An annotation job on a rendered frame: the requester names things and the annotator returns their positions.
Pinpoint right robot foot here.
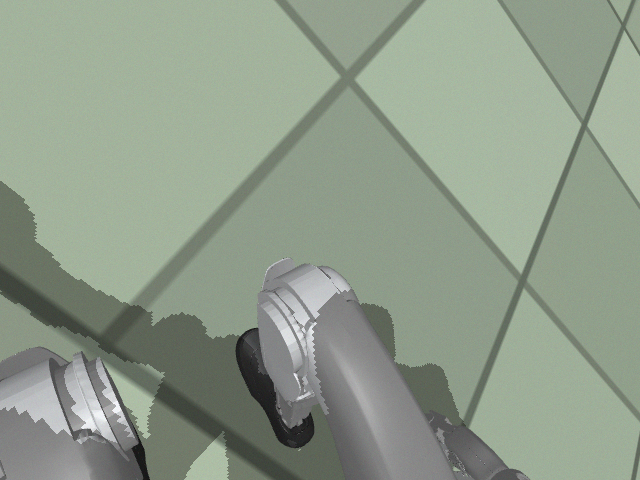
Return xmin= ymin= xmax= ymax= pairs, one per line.
xmin=236 ymin=328 xmax=314 ymax=448

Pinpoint right robot hand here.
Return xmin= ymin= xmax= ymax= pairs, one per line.
xmin=424 ymin=410 xmax=509 ymax=480

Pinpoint left robot foot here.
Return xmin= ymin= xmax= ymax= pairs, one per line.
xmin=132 ymin=424 xmax=150 ymax=480

